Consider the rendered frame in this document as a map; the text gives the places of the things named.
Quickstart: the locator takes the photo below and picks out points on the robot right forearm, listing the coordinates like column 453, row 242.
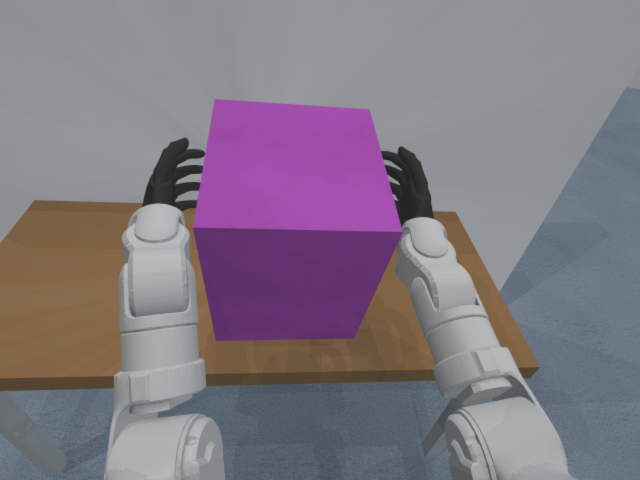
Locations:
column 470, row 363

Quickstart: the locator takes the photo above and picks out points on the right robot upper arm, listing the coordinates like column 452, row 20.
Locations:
column 508, row 439

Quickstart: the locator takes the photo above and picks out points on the robot right hand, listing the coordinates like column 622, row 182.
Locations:
column 414, row 198

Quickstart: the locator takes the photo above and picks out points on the robot left forearm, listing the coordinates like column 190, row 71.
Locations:
column 157, row 296

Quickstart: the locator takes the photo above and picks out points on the left robot upper arm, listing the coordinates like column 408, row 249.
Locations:
column 183, row 447

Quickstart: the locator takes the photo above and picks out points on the table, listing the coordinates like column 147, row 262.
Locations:
column 59, row 322

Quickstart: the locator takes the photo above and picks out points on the robot left hand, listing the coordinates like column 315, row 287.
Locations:
column 162, row 187

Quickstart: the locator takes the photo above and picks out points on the carton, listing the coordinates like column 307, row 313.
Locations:
column 295, row 222

